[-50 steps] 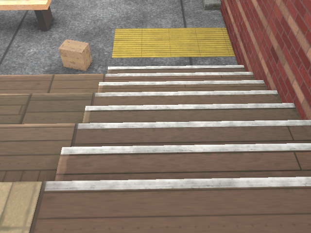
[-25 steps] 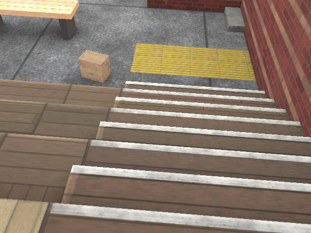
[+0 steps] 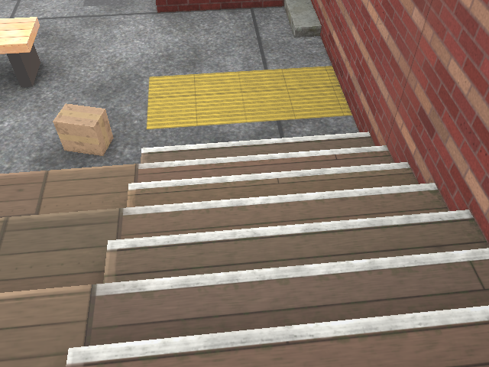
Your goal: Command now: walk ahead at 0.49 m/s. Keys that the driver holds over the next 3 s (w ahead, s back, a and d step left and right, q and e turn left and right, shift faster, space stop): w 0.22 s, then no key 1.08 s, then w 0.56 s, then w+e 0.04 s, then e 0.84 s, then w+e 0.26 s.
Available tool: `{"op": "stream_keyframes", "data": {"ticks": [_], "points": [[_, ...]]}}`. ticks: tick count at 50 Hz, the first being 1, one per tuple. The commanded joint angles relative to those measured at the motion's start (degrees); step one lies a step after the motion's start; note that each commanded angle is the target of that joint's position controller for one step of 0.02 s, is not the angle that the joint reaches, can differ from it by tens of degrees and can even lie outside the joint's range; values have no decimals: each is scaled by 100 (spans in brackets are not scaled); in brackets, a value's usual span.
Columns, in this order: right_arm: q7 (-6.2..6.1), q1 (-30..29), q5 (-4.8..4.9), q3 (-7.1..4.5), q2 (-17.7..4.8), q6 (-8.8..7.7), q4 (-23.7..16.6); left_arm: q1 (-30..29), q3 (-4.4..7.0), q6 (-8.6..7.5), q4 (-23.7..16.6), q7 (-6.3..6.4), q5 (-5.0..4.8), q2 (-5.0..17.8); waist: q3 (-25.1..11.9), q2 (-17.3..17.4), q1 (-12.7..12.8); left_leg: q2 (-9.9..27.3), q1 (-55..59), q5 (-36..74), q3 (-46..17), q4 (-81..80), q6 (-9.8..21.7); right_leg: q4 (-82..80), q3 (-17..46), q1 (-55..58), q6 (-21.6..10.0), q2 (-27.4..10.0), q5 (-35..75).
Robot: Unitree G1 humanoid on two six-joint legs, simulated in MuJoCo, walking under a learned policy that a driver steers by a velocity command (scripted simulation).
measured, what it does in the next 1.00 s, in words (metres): walks ahead: right foot, then left foot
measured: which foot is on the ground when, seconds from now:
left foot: down 0.00-0.10, up 0.12-0.52, down 0.54-1.00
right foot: up 0.00-0.06, down 0.08-1.00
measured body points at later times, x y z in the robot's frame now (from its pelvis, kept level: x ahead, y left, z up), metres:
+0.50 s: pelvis +0.24 -0.04 -0.01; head +0.25 -0.04 +0.44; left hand +0.17 +0.16 -0.16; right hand +0.36 -0.26 -0.14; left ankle +0.31 +0.09 -0.70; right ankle +0.19 -0.12 -0.74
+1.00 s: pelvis +0.28 -0.04 -0.01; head +0.29 -0.04 +0.44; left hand +0.30 +0.19 -0.16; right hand +0.36 -0.27 -0.15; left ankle +0.28 +0.08 -0.74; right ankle +0.24 -0.15 -0.74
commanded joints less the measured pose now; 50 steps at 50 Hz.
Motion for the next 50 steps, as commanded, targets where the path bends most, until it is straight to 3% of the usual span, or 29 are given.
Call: {"op": "stream_keyframes", "data": {"ticks": [1, 4, 5, 6, 7, 8, 9, 10, 12, 15, 17, 19, 22, 25, 27, 28, 29, 31, 32, 33, 35, 36, 37, 39, 40, 41, 43, 47, 50], "points": [[-53, 355, -55, -199, -865, 67, 56, -413, 169, -76, -224, 50, -33, 480, 529, 593, 292, 1833, 392, 3809, -687, 246, 1042, -387, -46, -229, -108, 48, -247], [18, 37, -128, -316, -1176, 93, -77, 484, 387, -177, 136, 87, -214, 892, -67, 556, 810, 1240, -1119, 5210, -68, 1518, 602, -121, -498, 2735, -467, 508, 189], [69, 436, -164, -251, -877, 45, -125, 1798, 468, -200, 495, 109, -200, 1182, -1119, -215, 1032, 634, -2716, 3625, 159, 3195, 195, -53, 554, 5235, -1176, -246, 754], [235, 647, -233, -45, -426, -22, -264, 3590, 441, -181, 935, 146, -143, 1270, -2278, -1209, 1544, -240, -4212, -1263, -150, 5348, -98, -1147, 3321, 7159, -2275, -1781, 163], [246, -382, -12, -253, -742, -37, -482, 3964, 492, -289, 1302, 187, 137, 1160, -1068, -491, 1793, 13, -5250, -1436, -945, 6822, 174, -1593, 3685, 6303, -1807, -1629, -1047], [131, -869, 72, -327, -855, -92, -623, 2973, 502, -404, 1152, 223, 100, 1187, 62, -8, 1454, 465, -5270, -846, -1019, 7069, 353, -1775, 2864, 4557, -1463, -1548, -1671], [4, -1018, -19, -342, -856, -69, -699, 2305, 338, -389, 1038, 265, 52, 703, 120, 107, 1110, 748, -4786, -453, -962, 6784, 448, -2016, 2514, 3611, -1413, -1422, -1653], [-79, -1065, -123, -289, -628, -6, -797, 2073, 172, -380, 994, 304, -27, 202, 48, 165, 860, 961, -4416, -83, -981, 6501, 504, -2164, 2080, 3131, -1356, -1272, -1119], [-75, -1071, -127, -219, -279, 129, -934, 1857, 81, -429, 924, 314, -54, -37, 259, 131, 525, 1086, -3933, -47, -847, 6028, 415, -2349, 1476, 2303, -1239, -1051, -175], [68, -1249, 57, -272, -464, 171, -1046, 1886, 59, -593, 899, 146, -46, 183, 253, 134, 350, 1045, -3519, 238, -429, 4831, 33, -2243, 562, 1686, -1188, -749, 2272], [208, -1409, -5, -227, -352, 262, -1061, 2063, 59, -592, 1000, -12, 11, 395, 174, 48, 310, 1006, -2924, 1341, -133, 3991, -139, -1966, 80, 1252, -949, -451, 3064], [311, -850, -50, -287, -586, 322, -898, 2079, 121, -566, 981, -36, 187, 727, 85, -43, 161, 839, -2544, 2483, -146, 4745, -123, -1386, 50, 786, -899, -400, 2883], [163, -1252, 3, -468, -991, 325, -1154, 2591, 14, -581, 1219, 77, 64, 500, 105, -82, 290, 927, -3210, 1793, -320, 4568, -204, -751, 454, 1603, -820, -691, 3292], [20, -1463, 31, -510, -921, 300, -1278, 2645, 68, -509, 1251, 78, -34, 578, 40, -109, 372, 924, -3325, 651, -297, 4205, -260, -124, 641, 2380, -861, -954, 3787], [-17, -985, 133, -537, -840, 237, -1130, 1943, 121, -442, 985, 3, -200, 706, -81, 141, 17, 687, -1845, 1114, 112, 3301, -131, 530, 328, 1618, -626, -630, 4142], [-29, -1024, 305, -554, -1039, 167, -1091, 1928, 192, -397, 820, -55, -367, 701, -389, 602, 187, 711, -990, 3366, -13, 2621, 187, 1105, -4, 1293, -271, -50, 3607], [55, -1272, 556, -425, -972, 115, -1207, 2594, 204, -327, 870, -98, -400, 556, -1063, 1063, 584, 1370, -538, 4579, -1167, 2243, 1012, 2071, -81, 1228, 191, 293, 1349], [222, -1042, 292, -304, -718, -67, -987, 2311, 260, -187, 654, 11, -236, 298, -375, 1236, 594, 2121, -1274, 5633, -1859, 1912, 1555, 3298, 58, 416, 590, 301, -3642], [228, -1268, 284, -380, -898, -132, -945, 2149, 255, -115, 462, 124, -145, 225, -121, 1079, 678, 2320, -1737, 4513, -2146, 1839, 1489, 3242, 460, 185, 789, -27, -4169], [211, -1418, 310, -347, -825, -129, -977, 2075, 251, -67, 513, 195, -104, 235, -110, 317, 670, 2167, -2257, 4649, -1842, 1864, 1330, 3183, 509, 662, 961, -204, -3984], [301, -2467, 427, -258, -849, -96, -1154, 2645, 132, -14, 717, 115, -184, -178, -187, 129, 1319, 1578, -3331, 4224, -954, 1964, 845, 1902, 161, 2069, 1268, -243, -2481], [450, -2842, 526, -203, -821, -44, -1161, 2985, 97, 3, 872, 25, -275, -277, -17, 186, 1652, 1205, -3853, 3801, -630, 2028, 544, 982, -170, 2779, 1301, -106, -1112], [599, -2767, 558, -218, -851, 7, -1095, 3149, 172, 32, 983, -10, -318, 55, 70, 345, 1585, 996, -3826, 3347, -530, 2111, 310, 576, -338, 3008, 1187, 90, -123], [623, -1347, 597, -368, -860, 92, -740, 2380, 359, 44, 682, -30, -346, 1066, -110, -44, 639, 576, -2522, 1482, -49, 2146, -112, -79, -147, 2399, 526, 51, 754], [509, -1116, 512, -456, -1057, 106, -644, 2021, 413, 49, 602, -98, -293, 1142, 50, 8, 489, 427, -2191, 1149, 93, 2142, -32, -187, -230, 1978, 278, 112, 213], [413, -1392, 396, -470, -1024, 97, -753, 1768, 386, 52, 580, -139, -350, 954, 113, -21, 500, 394, -1970, 1159, 170, 2166, 2, -311, -155, 1753, 197, 92, -121], [342, -1665, 418, -464, -899, 102, -847, 1614, 316, 39, 565, -137, -470, 578, 129, 116, 504, 499, -1852, 1252, 107, 2091, 36, -336, -139, 1797, 276, 115, -301], [381, -1847, 516, -435, -804, 188, -846, 1882, 315, 62, 704, -149, -406, 533, 176, 219, 597, 453, -1522, 1356, 54, 1760, -98, -525, -227, 1832, 387, 170, -194], [359, -1852, 470, -464, -894, 235, -838, 2008, 327, 84, 792, -151, -390, 544, 222, 132, 581, 416, -1308, 1334, 95, 1613, -125, -677, -246, 1833, 373, 182, -146]]}}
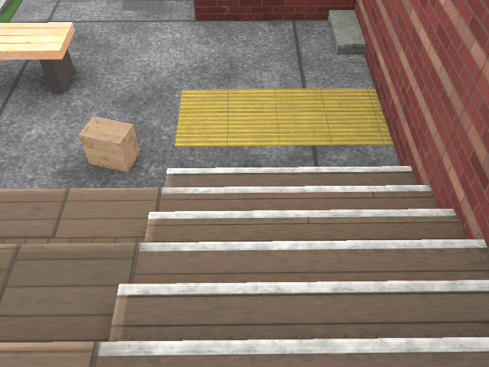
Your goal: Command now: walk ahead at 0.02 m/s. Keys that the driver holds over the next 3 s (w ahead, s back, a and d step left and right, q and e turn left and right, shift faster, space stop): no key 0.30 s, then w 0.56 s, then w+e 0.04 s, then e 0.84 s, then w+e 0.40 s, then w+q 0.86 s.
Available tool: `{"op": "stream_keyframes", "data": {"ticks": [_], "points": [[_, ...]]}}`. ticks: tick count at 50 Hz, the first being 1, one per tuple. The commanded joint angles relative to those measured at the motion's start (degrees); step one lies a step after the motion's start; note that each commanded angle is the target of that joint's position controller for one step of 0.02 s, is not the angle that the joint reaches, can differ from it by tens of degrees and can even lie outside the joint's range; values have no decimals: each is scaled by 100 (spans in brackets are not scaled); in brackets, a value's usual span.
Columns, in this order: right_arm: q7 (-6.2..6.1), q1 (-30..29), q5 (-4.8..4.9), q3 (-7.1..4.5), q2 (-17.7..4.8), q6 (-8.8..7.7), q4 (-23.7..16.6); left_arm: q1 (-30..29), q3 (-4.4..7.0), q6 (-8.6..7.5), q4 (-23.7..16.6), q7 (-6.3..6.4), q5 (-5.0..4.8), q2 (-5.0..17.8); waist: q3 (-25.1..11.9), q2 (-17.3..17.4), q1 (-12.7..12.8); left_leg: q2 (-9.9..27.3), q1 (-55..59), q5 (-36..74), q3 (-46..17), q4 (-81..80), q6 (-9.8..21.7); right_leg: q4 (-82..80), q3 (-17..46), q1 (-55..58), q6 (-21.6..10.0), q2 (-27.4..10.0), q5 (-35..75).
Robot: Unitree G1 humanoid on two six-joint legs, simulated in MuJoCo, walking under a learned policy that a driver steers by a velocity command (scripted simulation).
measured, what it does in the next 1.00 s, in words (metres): goes down: left foot, then right foot 0.15 m lower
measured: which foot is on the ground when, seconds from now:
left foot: down 0.00-0.36, up 0.38-0.64, down 0.66-0.98, up 1.00-1.00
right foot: down 0.00-0.66, up 0.68-0.96, down 0.98-1.00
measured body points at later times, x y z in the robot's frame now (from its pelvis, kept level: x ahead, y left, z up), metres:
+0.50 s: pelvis +0.02 +0.00 +0.01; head +0.03 +0.00 +0.46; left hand -0.05 +0.22 -0.14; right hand +0.07 -0.24 -0.14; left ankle -0.01 +0.13 -0.68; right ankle -0.04 -0.11 -0.73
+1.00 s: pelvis +0.21 +0.05 -0.11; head +0.22 +0.04 +0.34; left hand +0.32 +0.28 -0.24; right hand +0.14 -0.15 -0.26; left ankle +0.05 +0.15 -0.72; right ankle +0.26 -0.01 -0.86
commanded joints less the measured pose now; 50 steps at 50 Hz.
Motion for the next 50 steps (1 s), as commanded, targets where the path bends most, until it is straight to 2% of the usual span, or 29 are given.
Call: {"op": "stream_keyframes", "data": {"ticks": [1, 15, 16, 17, 19, 20, 21, 22, 24, 27, 29, 30, 32, 33, 34, 35, 36, 37, 38, 39, 40, 41, 42, 43, 45, 47, 48, 49, 50], "points": [[-24, 199, -21, -81, -432, 17, -140, 328, 85, -23, -102, -7, 16, 438, 34, -13, -50, -28, 742, 1289, -40, -583, 84, -678, -51, -382, -56, 12, 1864], [-111, 438, -92, -76, -173, 217, 161, 696, 126, 53, 186, -54, 60, 265, 320, -73, -30, -97, 851, 1135, 57, -1105, 5, -1242, -24, 141, -95, 37, 2101], [-139, 562, -119, -114, -237, 241, 212, 857, 176, 70, 226, -36, 80, 359, 338, -87, 4, -121, 815, 641, 94, -1107, 38, -1365, 14, 196, -185, 18, 1516], [-206, 614, -221, -220, -466, 249, 201, 1048, 308, 81, 243, 21, 194, 654, 491, -196, 103, -210, 595, -349, 191, -906, 128, -1561, 169, 184, -466, -83, 272], [-392, 468, -404, -305, -431, 183, 53, 1378, 443, -15, 210, 204, 485, 836, 854, -561, 342, -195, -158, -1252, 152, 0, 283, -2159, 1148, 210, -1194, -922, -1877], [-520, 237, -538, -262, -162, 125, -103, 1437, 408, -131, 175, 393, 592, 654, 1039, -927, 465, -39, -766, -789, -41, 997, 326, -2451, 1824, 402, -1554, -1636, -1837], [-630, -301, -575, -178, 89, 26, -458, 1480, 196, -259, 77, 587, 608, 108, 1033, -873, 604, 200, -1667, -840, -594, 1870, 412, -2524, 2396, 753, -1764, -2093, -1203], [-703, -334, -469, -150, 177, -40, -611, 1706, 72, -394, 113, 705, 598, -136, 787, -576, 631, 292, -2224, -845, -969, 2505, 449, -2348, 2424, 1318, -1795, -2190, -658], [-697, 23, -431, -169, 95, -113, -621, 1839, 52, -510, 174, 771, 496, -19, 682, -212, 531, 294, -2404, -590, -835, 2872, 457, -2016, 1678, 1586, -1581, -1771, 54], [-524, 134, -611, -142, 215, -108, -748, 1481, -58, -488, 10, 763, 497, -64, 882, -397, 337, 263, -1309, -80, -211, 2435, 444, -1727, 839, 158, -1267, -1153, 79], [-438, 449, -598, -157, 195, -134, -835, 1160, -31, -502, -98, 693, 487, 247, 839, -471, 67, 138, -74, -285, 8, 2132, 428, -1436, 614, -998, -1167, -1042, -95], [-424, 806, -572, -196, 117, -171, -795, 931, 12, -519, -146, 647, 466, 486, 825, -376, -174, -4, 651, -282, 190, 1795, 410, -1122, 530, -1499, -1159, -986, -287], [-459, 2805, -567, -403, -215, -299, -70, 527, 177, -512, -243, 464, 532, 951, 585, 302, -1064, -529, 2434, 130, 693, 608, 300, 960, 189, -2332, -1287, -517, 165], [-567, 3339, -700, -382, -285, -291, 231, 204, 198, -504, -209, 368, 614, 826, 492, 628, -1304, 404, 2355, 1872, -692, -588, 497, 2907, 305, -1908, -896, -278, -398], [-589, 3480, -801, -329, -832, -406, 55, 325, 41, -575, -746, 281, 474, -267, -246, 1862, -1178, 1580, 2865, 1931, -3041, -1027, 1567, 4928, 657, -2852, -891, 894, -1622], [-423, 3251, -870, -302, -872, -522, 216, -378, -53, -644, -1165, 264, 415, -440, 1248, 1075, -1014, 2638, 2371, -14, -4675, -1494, 2321, 4792, 1928, -5385, -976, 709, -842], [-394, 2246, -671, -183, -423, -450, -41, -816, -9, -590, -1255, 410, 549, 34, 1312, 163, -701, 2569, 1845, -1211, -4221, -1551, 1969, 4185, 1640, -5271, -917, -45, -179], [-459, 1337, -426, -120, -81, -391, -382, -202, -12, -567, -938, 519, 720, 7, 819, -27, -243, 1932, 1186, -1278, -3119, -1119, 1535, 3432, 1098, -4412, -786, -380, 687], [-507, 930, -419, -60, 198, -317, -566, 115, -36, -549, -787, 643, 775, -170, 600, 51, -45, 1329, 164, -656, -2130, -1015, 1325, 2977, 714, -3099, -683, -346, 1141], [-542, 858, -546, 60, 504, -319, -586, 258, -143, -521, -716, 617, 810, -515, 760, 457, 140, 1064, -822, 7, -1610, -780, 1236, 3299, 521, -2323, -649, -259, 1502], [-775, 712, -555, 247, 1081, -408, -788, 417, -125, -648, -535, 565, 952, -293, 731, -89, 62, 453, -1280, -22, -685, -13, 848, 1592, 515, -1826, -452, -364, 3891], [-868, 772, -544, 245, 739, -537, -856, 548, -106, -766, -406, 498, 795, -288, 490, 138, 80, -104, -2448, -294, 146, 640, 491, 947, -9, -346, -311, 35, 5272], [-855, 762, -644, 152, 167, -594, -886, 660, -100, -800, -347, 383, 649, -269, 218, 285, 124, -294, -3375, -723, 484, 642, 324, 1006, -503, 830, -93, 372, 5776], [-816, 1063, -581, 154, -17, -602, -755, 449, -73, -754, -345, 328, 683, -92, 439, 376, 115, -154, -3610, -1079, 182, 485, 410, 993, -583, 1042, 114, 364, 5099], [-758, 1823, -367, 157, -181, -581, -442, 80, -87, -526, -491, 363, 898, 212, 1039, 270, 57, 301, -2871, -1867, -812, 491, 659, 120, -240, 547, 146, 54, 3938], [-695, 1918, -232, 223, -177, -417, -260, 138, -117, -397, -467, 437, 846, 466, 1069, 13, 79, 906, -848, -1376, -1686, 1132, 718, -1241, 296, -348, -241, -500, 3661], [-669, 1735, -253, 214, -199, -294, -278, 627, -55, -417, -258, 472, 752, 609, 872, -70, 189, 853, -106, -614, -1653, 1872, 552, -1986, 192, -195, -446, -492, 3671], [-610, 1163, -317, 167, -406, -167, -422, 1912, 105, -483, 169, 477, 616, 792, 426, -458, 848, 350, -1, 27, -1226, 3802, 263, -2541, -107, 854, -877, -334, 4225], [-406, 1673, -613, 317, 291, -143, -280, 2737, 130, -526, 339, 463, 526, 897, -1124, -1397, 912, -248, -1915, -1610, -597, 6382, -224, -535, 825, 3817, -2029, -1112, 6315]]}}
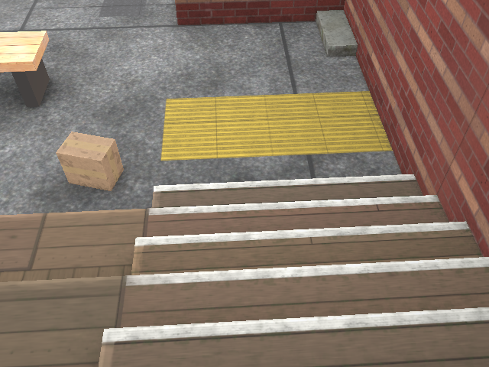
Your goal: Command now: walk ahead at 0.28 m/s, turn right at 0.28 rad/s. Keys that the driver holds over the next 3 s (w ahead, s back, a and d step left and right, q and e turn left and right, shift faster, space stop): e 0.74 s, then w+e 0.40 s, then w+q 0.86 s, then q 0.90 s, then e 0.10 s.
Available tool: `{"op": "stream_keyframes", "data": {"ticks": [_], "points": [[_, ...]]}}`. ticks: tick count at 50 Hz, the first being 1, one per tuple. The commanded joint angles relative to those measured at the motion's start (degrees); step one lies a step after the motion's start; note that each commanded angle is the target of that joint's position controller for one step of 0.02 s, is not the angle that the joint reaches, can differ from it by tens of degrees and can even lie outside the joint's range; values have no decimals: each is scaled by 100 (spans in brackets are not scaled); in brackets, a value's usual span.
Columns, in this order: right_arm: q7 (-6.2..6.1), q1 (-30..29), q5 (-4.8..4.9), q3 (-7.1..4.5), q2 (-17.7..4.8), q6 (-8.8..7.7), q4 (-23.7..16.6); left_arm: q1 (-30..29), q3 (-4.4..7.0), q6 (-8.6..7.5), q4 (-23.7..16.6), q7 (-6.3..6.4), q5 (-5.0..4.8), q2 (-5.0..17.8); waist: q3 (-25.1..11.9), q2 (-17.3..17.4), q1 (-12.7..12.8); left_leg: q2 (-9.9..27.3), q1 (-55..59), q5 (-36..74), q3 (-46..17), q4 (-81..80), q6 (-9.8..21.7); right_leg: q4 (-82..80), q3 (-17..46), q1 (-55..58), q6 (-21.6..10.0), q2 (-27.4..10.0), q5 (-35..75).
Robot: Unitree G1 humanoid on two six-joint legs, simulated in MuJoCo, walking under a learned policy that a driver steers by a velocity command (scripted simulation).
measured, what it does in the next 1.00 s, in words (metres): goes down, turning right: left foot 0.15 m lower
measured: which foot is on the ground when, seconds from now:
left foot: up 0.00-0.48, down 0.50-1.00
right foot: down 0.00-0.50, up 0.52-1.00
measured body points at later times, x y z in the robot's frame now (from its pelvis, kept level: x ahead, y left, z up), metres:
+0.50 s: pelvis +0.16 +0.09 -0.16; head +0.17 +0.10 +0.29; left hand +0.13 +0.31 -0.30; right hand +0.26 -0.15 -0.27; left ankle +0.29 +0.18 -0.90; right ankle +0.04 -0.06 -0.77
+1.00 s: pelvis +0.17 +0.16 -0.19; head +0.18 +0.17 +0.26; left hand +0.39 +0.26 -0.31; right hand +0.02 -0.05 -0.31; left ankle +0.28 +0.19 -0.92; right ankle +0.09 +0.05 -0.64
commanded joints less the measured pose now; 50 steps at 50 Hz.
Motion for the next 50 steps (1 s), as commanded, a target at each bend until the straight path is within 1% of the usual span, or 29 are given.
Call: {"op": "stream_keyframes", "data": {"ticks": [1, 2, 3, 4, 5, 6, 8, 9, 11, 13, 15, 16, 17, 19, 22, 23, 24, 25, 26, 27, 28, 29, 30, 32, 35, 37, 41, 45, 50], "points": [[302, 117, -192, 41, 26, 32, -347, 3069, 444, 135, 783, -37, -182, 1399, -1887, -408, 855, 117, -3600, 193, -1142, 3451, -537, 1605, 2276, 5469, -2024, -1764, 5487], [322, -811, -64, -129, -601, -82, -870, 2020, 508, 67, 281, -22, -156, 1377, -1104, 365, 989, 310, -4537, 904, -1341, 2616, -521, 1324, 2369, 4683, -1890, -1906, 5051], [180, -1311, 24, -328, -1132, -118, -1243, 1272, 467, 64, -23, -44, -288, 1232, -936, 170, 763, 534, -4686, 877, -1233, 2346, -517, 1297, 2335, 3887, -1910, -1852, 4026], [25, -1457, 18, -434, -1342, -103, -1524, 785, 333, 33, -133, -92, -296, 780, -411, -413, 488, 762, -5018, 974, -1555, 2012, -435, 1177, 3150, 2620, -2021, -2071, 2276], [-130, -1232, -88, -421, -1320, -1, -1123, 641, 100, 32, -151, -129, -201, 4, 166, 457, 359, 1325, -3877, 1886, -1633, 497, -334, 340, 2680, 704, -1928, -2035, 2330], [-176, -1036, -150, -355, -957, 84, -952, 965, 47, 58, -92, -163, -218, 61, 439, 570, 212, 1319, -2839, 2590, -1300, -235, -350, 297, 2373, -569, -2012, -1698, 2828], [-63, -1253, -138, -108, -169, 170, -1057, 1368, 100, 44, 52, -152, -288, 496, -75, 142, 24, 1089, -1582, 3204, -620, -934, -422, 686, 1800, -1361, -1652, -809, 2810], [43, -870, -213, -93, -208, 175, -910, 1158, 88, 26, -162, -143, -121, 596, -169, 223, -147, 910, -975, 4319, -443, -402, -344, 1033, 1673, -2077, -1381, -519, 2414], [39, -687, -173, -255, -714, 182, -1020, 933, 133, -54, -436, -84, -100, 821, -309, 194, -231, 612, -567, 4021, -279, -298, -482, 1393, 1748, -2386, -1175, -318, 2144], [-8, -2374, -373, -273, -885, 333, -1564, 2748, -51, -125, 303, 207, -401, 12, -200, 68, 919, 1021, -4263, 4297, -1455, -1284, -601, 2339, 2866, 973, -1128, -878, 620], [96, -3011, -357, -127, -540, 374, -1703, 3969, -36, -59, 800, 326, -334, -32, -110, 74, 1400, 1094, -5689, 4098, -1584, -2090, -567, 2887, 3706, 2099, -1182, -1034, -177], [138, -3241, -318, -83, -445, 363, -1770, 3816, -58, 5, 699, 323, -284, -66, -93, 38, 1390, 1086, -5524, 4295, -1492, -2364, -475, 2989, 3875, 1647, -1157, -939, -419], [248, -3042, -261, 17, -407, 380, -1548, 2824, -144, 96, 185, 337, -334, -247, 102, 432, 1207, 1114, -3946, 6169, -1295, -3993, -295, 2872, 3179, -88, -863, -443, -1947], [275, -2194, -78, -57, -557, 437, -1548, 1228, -62, 266, -418, 54, 21, 662, 244, -33, 341, 807, -46, 6686, -614, -2822, -238, 2192, 2793, -4151, -792, -24, -4307], [270, -1607, 65, -221, -925, 505, -1563, 1687, -105, 211, -361, 80, -189, 686, 541, 171, 282, 794, 532, 6091, -613, -4649, -251, 3100, 3187, -3334, -557, 9, -3958], [236, -1438, 139, -321, -1080, 510, -1504, 1726, -139, 249, -353, 88, -281, 824, 443, 102, 243, 792, 824, 6106, -558, -5498, -96, 3478, 3334, -2793, -463, -27, -3613], [150, -1183, 179, -504, -1424, 464, -1424, 1663, -178, 294, -393, 7, -201, 907, 175, -66, 116, 773, 1576, 5756, -306, -5461, 158, 4090, 3228, -2780, -208, 86, -3321], [69, -573, 146, -705, -1924, 384, -1302, 2114, -279, 264, -312, -187, -110, 539, -691, 576, 5, 1389, 2767, 6821, -723, -4745, 987, 5698, 2653, -3047, 266, 505, -3095], [140, -510, 3, -789, -2268, 306, -1561, 3209, -426, 216, -423, -278, -300, -204, -2149, 2097, 441, 2847, 4370, 10811, -1395, -2860, 2515, 8868, 1078, -4425, 776, 1180, -5898], [374, -181, -190, -702, -2203, 240, -1497, 3375, -332, 375, -650, -173, -530, 45, -2465, 1575, 236, 3713, 4301, 10104, -2887, -3425, 2933, 10678, 1327, -5419, 910, 1393, -6045], [444, -388, -227, -664, -2076, 239, -1408, 2484, -283, 559, -1004, -59, -349, 163, -1558, 1363, 190, 3895, 3369, 6573, -3543, -4190, 2546, 11222, 1356, -6270, 1078, 955, -5005], [431, -941, -24, -494, -1656, 179, -1500, 1650, -298, 606, -1195, 107, -257, 220, -634, 850, 355, 3227, 1872, 3844, -2915, -4735, 1907, 10995, 1159, -6232, 1106, 605, -3982], [345, -1390, 83, -445, -1439, 120, -1766, 1740, -338, 609, -1201, 195, -300, 245, -404, 607, 507, 2765, 517, 2956, -1979, -5174, 1584, 10412, 946, -5264, 1077, 315, -3373], [110, -1148, -18, -457, -1292, -11, -1654, 1969, -321, 676, -1217, 61, -315, 144, 44, 736, 705, 2492, -872, 2709, -1493, -5555, 1409, 10639, 435, -4219, 995, 116, -3458], [-134, -758, -147, -409, -1348, -45, -1500, 1809, -402, 790, -1472, -166, -375, -5, 175, 733, 489, 2421, -509, 2429, -1368, -5589, 1240, 11103, 531, -4751, 866, 166, -2801], [-138, -732, -228, -358, -1467, -56, -1479, 1442, -383, 826, -1734, -246, -467, 181, 36, 646, 299, 2535, -22, 2442, -1259, -5590, 1226, 11231, 624, -5103, 949, 144, -2617], [6, -411, -179, -334, -1656, -144, -1245, 1155, -245, 705, -1882, -441, -350, 578, 212, 741, 151, 2506, 278, 268, -1156, -5806, 578, 10369, 400, -5662, 918, 30, -3181], [-27, -292, -359, -244, -1645, -174, -1093, 877, -314, 658, -1978, -440, -345, 417, 41, 986, 90, 2860, 733, 121, -1418, -5758, 667, 11056, 643, -6176, 705, -99, -3018], [-48, -238, -255, -282, -1720, -250, -952, 569, -240, 602, -2026, -500, -425, 547, 65, 1186, 45, 2982, 97, 3, -838, -6079, 668, 9896, 215, -5270, 537, -43, -4225]]}}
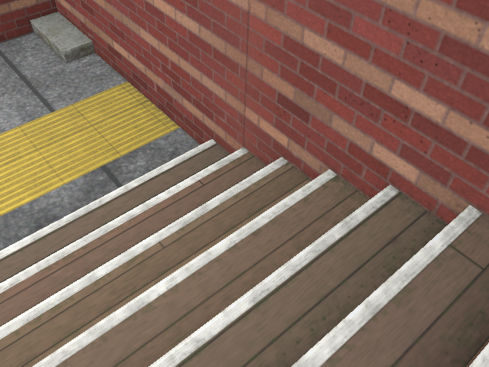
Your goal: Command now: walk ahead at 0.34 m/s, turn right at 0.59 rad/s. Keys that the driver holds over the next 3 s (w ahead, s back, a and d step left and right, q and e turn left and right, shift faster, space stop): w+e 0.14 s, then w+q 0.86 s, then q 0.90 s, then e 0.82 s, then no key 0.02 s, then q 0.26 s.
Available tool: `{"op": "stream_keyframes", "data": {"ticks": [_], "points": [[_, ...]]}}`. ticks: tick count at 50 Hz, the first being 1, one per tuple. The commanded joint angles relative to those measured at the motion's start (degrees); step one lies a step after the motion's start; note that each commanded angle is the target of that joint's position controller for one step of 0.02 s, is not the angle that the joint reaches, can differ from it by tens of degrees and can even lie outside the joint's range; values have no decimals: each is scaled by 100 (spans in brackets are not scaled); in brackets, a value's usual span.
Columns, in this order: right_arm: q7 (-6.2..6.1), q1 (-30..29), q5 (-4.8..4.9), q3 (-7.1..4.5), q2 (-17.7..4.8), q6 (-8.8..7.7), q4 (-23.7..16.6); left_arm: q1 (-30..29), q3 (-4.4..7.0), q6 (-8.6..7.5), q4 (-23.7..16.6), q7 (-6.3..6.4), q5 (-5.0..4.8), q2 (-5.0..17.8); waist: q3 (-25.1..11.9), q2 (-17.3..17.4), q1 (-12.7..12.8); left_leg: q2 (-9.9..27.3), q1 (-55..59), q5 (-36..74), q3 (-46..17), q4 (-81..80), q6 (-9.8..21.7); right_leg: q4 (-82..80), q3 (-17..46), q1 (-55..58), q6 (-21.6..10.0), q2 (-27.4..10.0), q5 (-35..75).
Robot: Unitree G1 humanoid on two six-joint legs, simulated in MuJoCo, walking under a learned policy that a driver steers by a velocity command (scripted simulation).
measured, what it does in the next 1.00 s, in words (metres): walks ahead: right foot 0.15 m higher, then left foot 0.15 m lower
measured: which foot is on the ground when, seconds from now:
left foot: down 0.00-0.24, up 0.26-0.74, down 0.76-1.00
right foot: up 0.00-0.22, down 0.24-0.76, up 0.78-1.00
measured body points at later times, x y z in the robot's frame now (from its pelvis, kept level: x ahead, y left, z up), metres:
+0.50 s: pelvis +0.05 -0.09 +0.06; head +0.04 -0.09 +0.51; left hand +0.07 +0.14 -0.07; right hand +0.20 -0.36 -0.04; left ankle +0.14 +0.05 -0.56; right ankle -0.05 -0.16 -0.59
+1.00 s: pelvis +0.31 -0.06 -0.03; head +0.31 -0.06 +0.42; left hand +0.44 +0.19 -0.12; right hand +0.29 -0.29 -0.17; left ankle +0.21 -0.01 -0.74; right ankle +0.50 -0.19 -0.66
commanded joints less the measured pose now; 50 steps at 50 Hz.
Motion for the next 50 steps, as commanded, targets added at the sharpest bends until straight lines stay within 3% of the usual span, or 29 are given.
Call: {"op": "stream_keyframes", "data": {"ticks": [1, 7, 10, 12, 13, 14, 15, 16, 17, 18, 19, 20, 21, 23, 26, 28, 32, 34, 35, 37, 38, 39, 40, 41, 42, 43, 45, 48, 50], "points": [[-49, 224, 5, -246, -944, -112, -177, -80, 92, -145, -453, -2, -30, 301, 299, 712, 135, 1743, 888, -3107, -2128, -2014, 319, -61, -27, -886, -169, 57, -608], [-90, -551, 98, -490, -1282, -146, -456, -156, 128, -253, -522, 29, 7, 377, 30, 603, 306, 1823, 683, -2829, -1480, -2244, 283, -1885, -290, 600, -411, 300, -1614], [123, -848, 153, -567, -1403, -40, -570, -214, 227, -331, -462, 69, -77, 585, -21, 733, 419, 1788, 306, -2826, -1592, -2280, 498, -3519, -376, 1910, -743, 734, -2115], [298, -1274, 307, -486, -1103, 88, -745, 243, 350, -488, -190, 148, -20, 725, 4, 364, 726, 1444, -20, -2735, -1666, -1189, 527, -5188, -85, 2787, -1165, 1039, -1401], [347, -1727, 275, -270, -370, 149, -1023, 1452, 521, -618, 256, 351, 129, 1150, -149, -950, 1267, 673, -2006, -2323, -1349, 1713, -7, -6845, 2512, 4103, -2049, -43, -1524], [235, -2480, 262, -266, -438, 135, -1559, 2076, 575, -841, 283, 381, 376, 1745, 536, -1171, 2017, -1298, -4779, -2168, -3381, 3053, -321, -8727, 7069, 4879, -2592, -891, -2337], [221, -2811, 600, -531, -449, 326, -1465, 2674, 688, -457, 811, 691, -362, 1602, 1056, -288, 1938, -1527, -5216, -2691, -4765, 4176, -89, -9617, 6925, 5305, -1842, -1757, -198], [191, -1896, 532, -438, -242, 335, -1385, 1781, 580, -300, 766, 760, -178, 1615, 1134, -391, 987, -1593, -4870, -2110, -4826, 4399, -67, -8994, 6440, 4904, -1589, -1837, 1280], [108, -1526, 400, -360, -501, -100, -1059, 117, 485, -608, 75, 51, 229, 1386, 1491, -2273, 614, -1745, -5196, 134, -4653, 4758, -103, -8070, 4442, 3925, -1246, -822, 1116], [48, -1198, 200, -429, -787, -140, -687, -498, 451, -598, 141, -189, 135, 938, 1166, -1001, 204, -1478, -4219, 728, -3747, 4985, -167, -7327, 2721, 3001, -1067, -666, 1182], [109, -810, 128, -366, -664, -70, -393, -1009, 325, -578, 50, -275, 283, 453, 630, 35, -129, -1288, -2723, 1234, -3063, 5237, -197, -7206, 2008, 1649, -1011, -486, 368], [213, -220, 33, -336, -428, 44, -171, -1130, 185, -623, 168, -240, 257, 89, 478, 80, -357, -1132, -1602, 1690, -2710, 5396, -297, -7398, 1587, 680, -1074, -402, -500], [303, -148, 22, -371, -489, 142, -43, -914, 163, -680, 293, -199, 204, 140, 612, -17, -260, -1025, -1756, 1771, -2724, 5531, -497, -7512, 1742, 707, -1288, -615, -906], [313, -1336, 303, -365, -729, 168, -346, 53, 129, -841, 771, 66, 272, 239, 387, -39, 473, -808, -3104, 1809, -3188, 4446, -575, -7678, 2072, 2929, -1315, -795, -242], [325, -2668, 208, -210, -448, 173, -625, 1485, 34, -889, 1451, 430, 209, 158, 399, -511, 1303, -783, -4012, 1795, -2942, 2244, -547, -7441, 1736, 5217, -1299, -851, 1012], [420, -3090, 177, -159, -385, 194, -760, 1634, 52, -788, 1639, 394, 220, 325, 732, -551, 1259, -716, -3606, 1972, -2535, 1463, -408, -7668, 1563, 5046, -1352, -902, 1401], [511, -2540, 26, -78, -347, 169, -853, 798, 73, -729, 1431, 331, 365, 352, 724, -251, 491, -851, -630, 1814, -1628, 1993, -179, -7808, 615, 3240, -806, -653, 2353], [464, -1825, 103, -294, -820, 179, -643, 410, 225, -827, 1284, 360, 337, 937, 613, -350, 104, -1255, 856, 1035, -1139, 2135, -240, -7035, 68, 2956, -371, -494, 3884], [468, -1601, 127, -359, -978, 215, -502, 326, 279, -796, 1404, 373, 289, 1155, 720, -239, 55, -933, 433, 542, -1549, 938, -159, -6329, 57, 3845, -187, -572, 4292], [359, 422, 82, -470, -943, 231, 423, 223, 339, -510, 1602, 159, 517, 1274, 596, 89, -531, -1014, 1859, 1550, -1206, -785, 32, -4041, 11, 4197, -395, -597, 4394], [284, 2090, -85, -558, -871, 235, 1115, 603, 307, -390, 1928, -1, 646, 1021, 239, 1078, -1030, -651, 3333, 2601, -1826, -1620, 580, -996, -68, 3411, -265, -119, 2304], [231, 2259, -18, -565, -1182, 243, 1083, 1388, 112, -382, 1948, -310, 658, -65, -995, 1231, -346, -9, 5649, 5525, -3023, 761, 1545, 578, 140, 1028, -186, 504, -1124], [247, 2186, 12, -689, -1592, 145, 955, 552, 70, -498, 1256, -313, 460, -81, -1268, 439, -446, 471, 6442, 7085, -4161, 819, 2098, 738, 496, -208, 54, 688, -1025], [306, 1230, 142, -708, -1448, 50, 618, -710, 138, -637, 277, -212, 186, 405, -655, 442, -710, 919, 6463, 5241, -4791, 459, 2248, 265, 694, -2026, 355, 623, -947], [377, 395, 196, -582, -1049, 60, 469, -971, 234, -616, 187, -58, 122, 722, -106, -166, -375, 1111, 5241, 3617, -4805, -31, 2037, -824, 759, -2066, 259, 230, -326], [485, -109, 76, -336, -387, 110, 549, -437, 186, -554, 347, 76, 184, 627, 533, -458, 198, 1025, 3480, 2011, -4635, -276, 1887, -1173, 891, -1761, 22, -115, 260], [418, -872, 16, 16, 318, 49, 297, 63, 0, -422, 721, 120, 375, 216, 1199, -166, 777, 89, -58, 1146, -4025, -686, 1515, -3339, 963, -171, -348, -748, 2005], [320, -1104, 180, -16, -441, -176, 132, -1168, -116, -402, 325, 104, 309, 9, 394, 39, 672, -877, -2975, 592, -3402, -810, 1262, -5434, 37, 3858, -16, -472, 4307], [336, -982, 114, -165, -1125, -190, -90, -230, -56, -400, 525, 62, 374, 308, 272, -27, 942, -988, -2986, 1155, -3329, 196, 1141, -4868, -369, 4701, 135, -47, 3818]]}}
Next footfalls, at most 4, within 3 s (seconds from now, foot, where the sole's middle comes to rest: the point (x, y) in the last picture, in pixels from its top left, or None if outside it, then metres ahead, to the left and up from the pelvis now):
0.24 right None -0.01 -0.17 -0.62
0.76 left None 0.25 0.00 -0.77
1.24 right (275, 347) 0.65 -0.13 -0.92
1.76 left None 0.48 0.11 -0.92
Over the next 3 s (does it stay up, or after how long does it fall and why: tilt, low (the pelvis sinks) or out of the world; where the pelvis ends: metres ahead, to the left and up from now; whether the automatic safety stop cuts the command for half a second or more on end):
stays up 0.60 0.02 -0.17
